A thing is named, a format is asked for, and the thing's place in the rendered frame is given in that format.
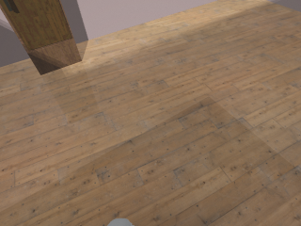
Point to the cupboard door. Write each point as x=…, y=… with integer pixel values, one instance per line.
x=38, y=22

